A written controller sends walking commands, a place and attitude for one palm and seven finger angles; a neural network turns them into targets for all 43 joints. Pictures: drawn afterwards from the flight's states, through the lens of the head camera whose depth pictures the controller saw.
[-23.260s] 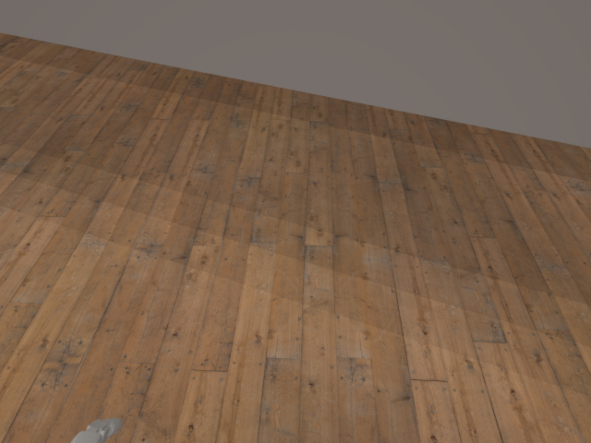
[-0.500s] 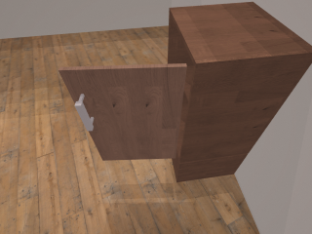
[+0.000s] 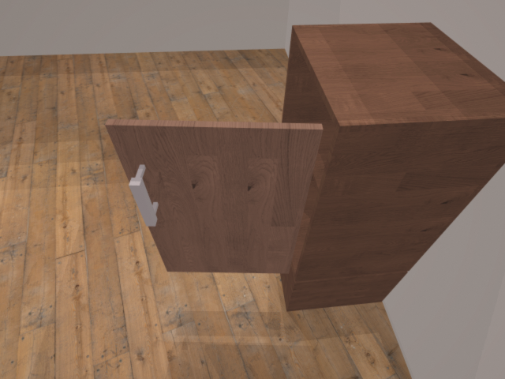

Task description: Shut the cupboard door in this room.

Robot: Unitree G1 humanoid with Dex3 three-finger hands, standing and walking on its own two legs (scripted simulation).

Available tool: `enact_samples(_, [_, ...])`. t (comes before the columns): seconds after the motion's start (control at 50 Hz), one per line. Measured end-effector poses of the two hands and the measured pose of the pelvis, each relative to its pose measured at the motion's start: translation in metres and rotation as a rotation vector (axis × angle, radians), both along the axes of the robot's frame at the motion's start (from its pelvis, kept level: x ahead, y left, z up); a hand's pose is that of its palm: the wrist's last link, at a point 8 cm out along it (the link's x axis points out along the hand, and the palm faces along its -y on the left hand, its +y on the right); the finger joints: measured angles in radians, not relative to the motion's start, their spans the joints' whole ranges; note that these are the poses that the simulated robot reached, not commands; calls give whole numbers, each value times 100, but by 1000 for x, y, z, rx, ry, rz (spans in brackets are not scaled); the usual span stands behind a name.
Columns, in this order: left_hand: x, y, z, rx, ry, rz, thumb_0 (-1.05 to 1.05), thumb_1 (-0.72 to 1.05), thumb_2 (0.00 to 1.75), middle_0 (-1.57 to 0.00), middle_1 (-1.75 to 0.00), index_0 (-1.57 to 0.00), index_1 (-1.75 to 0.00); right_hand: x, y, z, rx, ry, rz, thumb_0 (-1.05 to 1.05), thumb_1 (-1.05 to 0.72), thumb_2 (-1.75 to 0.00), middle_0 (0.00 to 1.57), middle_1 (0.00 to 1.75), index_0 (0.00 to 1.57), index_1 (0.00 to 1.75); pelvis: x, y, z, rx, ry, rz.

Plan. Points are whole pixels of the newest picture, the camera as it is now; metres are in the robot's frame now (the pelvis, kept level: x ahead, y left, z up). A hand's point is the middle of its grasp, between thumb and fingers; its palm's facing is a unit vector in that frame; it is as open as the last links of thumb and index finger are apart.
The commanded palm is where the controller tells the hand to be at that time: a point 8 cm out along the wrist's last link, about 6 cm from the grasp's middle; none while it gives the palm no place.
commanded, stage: come to a stop and stand still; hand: left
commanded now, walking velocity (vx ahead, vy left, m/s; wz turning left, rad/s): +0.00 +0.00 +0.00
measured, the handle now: (146, 196) +0.47 +0.27 -0.04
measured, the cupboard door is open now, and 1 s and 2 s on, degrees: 84 84 84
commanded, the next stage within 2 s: look again from close up in 0.36 s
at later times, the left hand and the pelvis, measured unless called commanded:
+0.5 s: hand out of the picture +0.02 +0.19 -0.18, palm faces +0.03 -0.98 -0.20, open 7.3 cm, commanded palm none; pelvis +0.01 +0.01 +0.00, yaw +0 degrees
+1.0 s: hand out of the picture +0.00 +0.19 -0.18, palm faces +0.05 -0.98 -0.18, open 7.3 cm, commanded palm none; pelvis +0.01 +0.02 +0.00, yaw +1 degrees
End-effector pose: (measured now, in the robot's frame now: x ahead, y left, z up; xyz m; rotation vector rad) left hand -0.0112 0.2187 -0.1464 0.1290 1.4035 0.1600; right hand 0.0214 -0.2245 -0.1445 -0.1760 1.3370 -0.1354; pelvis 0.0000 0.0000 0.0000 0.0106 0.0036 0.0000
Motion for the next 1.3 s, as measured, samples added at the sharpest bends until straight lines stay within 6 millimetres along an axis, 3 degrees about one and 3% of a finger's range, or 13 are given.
enact_samples(0.16, [12,10,1,8,-9,-5,0,91,90,-20,-30,-20,-30,5,6,0,-2,9,0,0,-93,-90,20,30,20,30,7,6,0,0,2,0])
enact_samples(0.44, [25,21,1,18,-14,-10,0,91,90,-20,-30,-20,-29,-14,21,-2,17,79,-13,0,-92,-90,20,30,20,30,12,14,0,2,4,3])
enact_samples(1.1, [8,17,-3,-4,17,16,0,91,90,-20,-30,-20,-30,-9,24,1,0,74,-12,1,-93,-90,20,30,20,30,12,20,1,-6,4,10])
enact_samples(1.14, [33,32,14,39,-151,88,2,93,90,-21,-30,-21,-30,-1,18,4,-41,-44,-17,1,-93,-90,20,30,20,30,6,21,-3,-12,-3,-8])
enact_samples(1.2, [95,49,67,128,-563,82,3,94,90,-22,-31,-21,-31,20,9,9,-58,-268,-25,1,-93,-90,20,30,20,30,1,22,-9,5,6,9])
enact_samples(1.26, [154,44,120,138,-918,31,2,94,90,-23,-33,-23,-33,47,1,11,-48,-447,6,1,-92,-90,20,30,20,30,-9,24,-16,6,49,34])
enact_samples(1.3, [181,34,142,95,-1126,-15,2,94,90,-25,-36,-25,-36,66,-4,14,-46,-549,31,1,-92,-90,20,30,20,30,-20,24,-24,6,94,36])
